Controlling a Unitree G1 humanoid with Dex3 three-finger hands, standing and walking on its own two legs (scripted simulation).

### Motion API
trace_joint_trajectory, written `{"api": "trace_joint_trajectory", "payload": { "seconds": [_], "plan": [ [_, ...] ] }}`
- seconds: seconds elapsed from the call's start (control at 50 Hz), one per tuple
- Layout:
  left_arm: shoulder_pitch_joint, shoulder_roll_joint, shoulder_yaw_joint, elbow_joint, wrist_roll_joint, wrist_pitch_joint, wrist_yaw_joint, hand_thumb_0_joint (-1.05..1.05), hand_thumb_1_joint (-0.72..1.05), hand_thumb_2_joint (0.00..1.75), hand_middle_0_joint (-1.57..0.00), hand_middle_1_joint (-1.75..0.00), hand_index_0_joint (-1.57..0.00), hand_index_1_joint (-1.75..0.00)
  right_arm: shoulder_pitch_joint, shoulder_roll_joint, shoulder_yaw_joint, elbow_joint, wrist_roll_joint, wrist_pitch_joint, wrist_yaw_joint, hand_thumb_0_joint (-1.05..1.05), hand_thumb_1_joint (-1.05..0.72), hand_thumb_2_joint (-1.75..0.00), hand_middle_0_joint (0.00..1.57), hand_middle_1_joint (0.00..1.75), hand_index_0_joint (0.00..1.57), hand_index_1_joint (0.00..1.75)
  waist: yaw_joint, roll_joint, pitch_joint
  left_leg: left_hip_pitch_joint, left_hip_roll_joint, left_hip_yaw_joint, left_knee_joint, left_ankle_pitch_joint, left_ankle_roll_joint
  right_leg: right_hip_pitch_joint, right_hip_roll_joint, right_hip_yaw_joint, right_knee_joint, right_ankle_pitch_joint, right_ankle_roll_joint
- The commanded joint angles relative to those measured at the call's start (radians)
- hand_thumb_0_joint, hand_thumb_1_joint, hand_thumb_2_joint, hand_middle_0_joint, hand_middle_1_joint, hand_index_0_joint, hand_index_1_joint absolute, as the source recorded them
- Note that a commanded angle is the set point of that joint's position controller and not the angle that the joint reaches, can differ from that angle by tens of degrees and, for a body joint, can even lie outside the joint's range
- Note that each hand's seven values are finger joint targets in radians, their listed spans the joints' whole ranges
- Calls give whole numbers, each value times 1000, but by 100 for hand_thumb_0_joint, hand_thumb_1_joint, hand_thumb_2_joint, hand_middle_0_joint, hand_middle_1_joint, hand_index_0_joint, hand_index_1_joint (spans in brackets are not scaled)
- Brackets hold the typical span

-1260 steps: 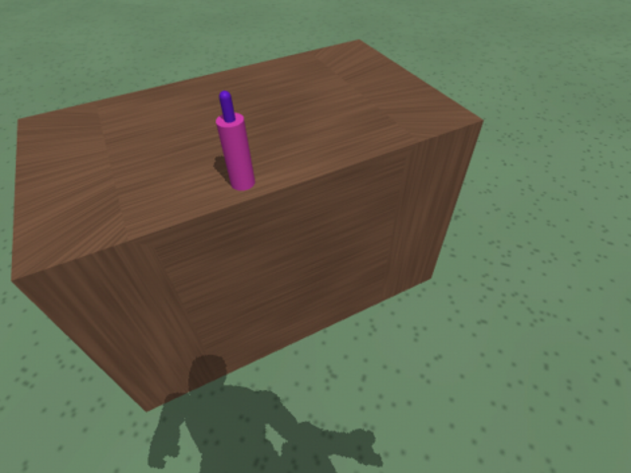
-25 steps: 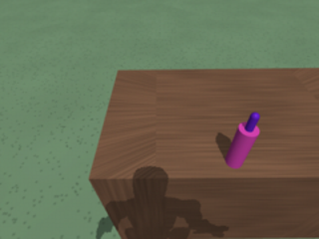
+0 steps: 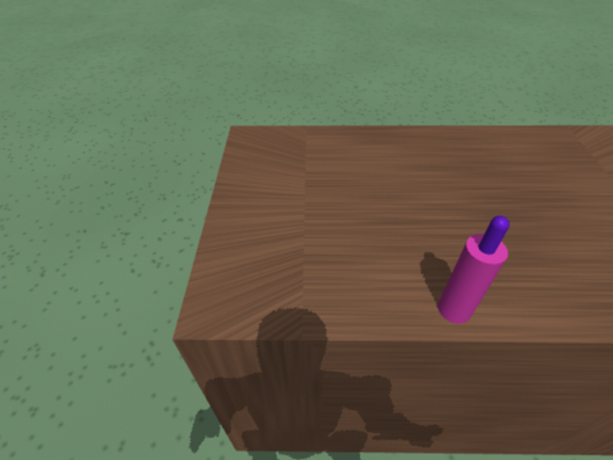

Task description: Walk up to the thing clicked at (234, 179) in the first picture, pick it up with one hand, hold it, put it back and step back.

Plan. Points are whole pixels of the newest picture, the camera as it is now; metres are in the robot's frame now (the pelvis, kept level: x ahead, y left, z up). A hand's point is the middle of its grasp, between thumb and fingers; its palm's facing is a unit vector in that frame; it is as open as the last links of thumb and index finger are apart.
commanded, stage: home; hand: right
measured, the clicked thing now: (475, 270) +0.38 -0.22 +0.03
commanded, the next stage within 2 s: stand in 0.80 s
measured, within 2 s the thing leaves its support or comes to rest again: neither
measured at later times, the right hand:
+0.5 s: hand out of the picture +0.07 -0.25 -0.16, palm faces -0.05 +0.93 -0.35, open 17.6 cm
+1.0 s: hand out of the picture +0.09 -0.25 -0.16, palm faces -0.06 +0.93 -0.35, open 17.2 cm
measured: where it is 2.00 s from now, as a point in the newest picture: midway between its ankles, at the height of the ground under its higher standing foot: outside the picture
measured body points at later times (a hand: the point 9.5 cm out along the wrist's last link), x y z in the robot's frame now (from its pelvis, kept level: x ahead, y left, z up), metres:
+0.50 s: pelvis +0.01 +0.00 +0.00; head +0.02 +0.01 +0.45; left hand +0.06 +0.31 -0.14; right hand +0.08 -0.30 -0.13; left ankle +0.04 +0.14 -0.75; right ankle -0.03 -0.13 -0.75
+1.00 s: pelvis +0.02 +0.00 +0.00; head +0.03 +0.00 +0.45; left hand +0.07 +0.30 -0.14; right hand +0.09 -0.30 -0.13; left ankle +0.04 +0.14 -0.75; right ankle -0.03 -0.13 -0.75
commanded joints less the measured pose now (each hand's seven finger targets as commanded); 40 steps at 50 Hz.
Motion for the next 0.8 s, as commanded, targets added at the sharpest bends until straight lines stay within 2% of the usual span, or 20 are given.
{"api": "trace_joint_trajectory", "payload": {
  "seconds": [0.0, 0.06, 0.12, 0.2, 0.28, 0.3, 0.36, 0.5, 0.6, 0.62, 0.72, 0.78],
  "plan": [
    [-21, 209, 42, -51, 3, -21, 14, 0, 90, 90, -20, -30, -20, -30, -32, -218, -42, -57, 0, -25, -19, 0, 60, -2, 5, 4, 5, 4, 4, 6, -80, 61, 86, -78, -22, 221, 56, -23, -111, 82, -56, 191, -24],
    [-31, 209, 44, -50, 6, -18, 13, 0, 90, 90, -20, -30, -20, -30, -34, -217, -42, -55, -1, -21, -19, 0, 59, -3, 5, 4, 5, 4, 4, 6, -54, 36, 82, -82, -45, 148, 55, -31, -106, 79, -66, 116, -22],
    [-31, 206, 44, -48, 4, -17, 11, 0, 90, 90, -20, -30, -20, -30, -38, -219, -43, -56, -1, -24, -19, 0, 59, -3, 5, 4, 5, 4, 7, 15, -56, 35, 85, -87, -50, 176, 53, -24, -107, 76, -62, 116, -22],
    [-38, 206, 47, -44, 8, -14, 10, 0, 90, 90, -20, -30, -20, -30, -45, -224, -50, -53, -2, -21, -18, 0, 59, -3, 5, 4, 5, 4, 3, 21, -12, 8, 79, -101, -88, 12, 51, -59, -100, 72, -71, 11, -26],
    [-44, 210, 51, -52, 9, -18, 9, 0, 90, 90, -20, -30, -20, -30, -44, -219, -53, -56, -3, -26, -18, 0, 58, -3, 5, 4, 5, 4, 1, 12, -50, 27, 80, -95, -69, 95, 53, -35, -107, 76, -61, 64, -29],
    [-38, 209, 49, -52, 7, -19, 10, 0, 90, 90, -20, -30, -20, -30, -55, -218, -54, -56, -2, -27, -18, 0, 58, -3, 5, 5, 5, 5, 9, 11, -66, 46, 85, -96, -57, 139, 54, -28, -110, 75, -59, 90, -28],
    [-33, 203, 46, -48, 5, -17, 10, 0, 90, 90, -20, -30, -20, -30, -60, -217, -53, -53, 0, -28, -17, 0, 59, -3, 5, 4, 5, 4, 9, 16, -42, 43, 80, -96, -68, 107, 51, -51, -109, 71, -68, 58, -30],
    [-36, 207, 48, -51, 4, -19, 13, 0, 90, 90, -20, -30, -20, -30, -49, -216, -55, -46, 0, -26, -19, 0, 58, -3, 5, 5, 5, 5, 4, 5, -81, 60, 83, -88, -44, 201, 54, -14, -117, 74, -61, 147, -27],
    [-37, 209, 48, -46, 3, -17, 13, 0, 90, 90, -20, -30, -20, -30, -41, -209, -52, -41, 2, -23, -18, 0, 58, -3, 5, 5, 5, 5, 1, -2, -56, 46, 78, -90, -60, 154, 51, -23, -114, 70, -62, 103, -27],
    [-33, 204, 48, -48, 2, -18, 14, 0, 90, 90, -20, -30, -20, -30, -50, -213, -53, -41, 1, -23, -18, 0, 60, -2, 5, 4, 5, 4, 7, 6, -64, 52, 82, -92, -51, 175, 53, -17, -117, 70, -64, 117, -27],
    [-32, 204, 50, -43, 4, -16, 13, 0, 90, 90, -20, -30, -20, -30, -49, -213, -54, -42, 1, -22, -18, 0, 59, -3, 5, 4, 5, 4, 5, 12, -51, 39, 75, -94, -60, 139, 49, -24, -115, 66, -69, 95, -27],
    [-36, 206, 50, -47, 3, -20, 14, 0, 90, 90, -20, -30, -20, -30, -52, -208, -54, -45, 2, -21, -18, 0, 57, -4, 5, 5, 5, 5, 2, -5, -46, 52, 74, -91, -53, 151, 50, -42, -117, 67, -79, 100, -26]
  ]
}}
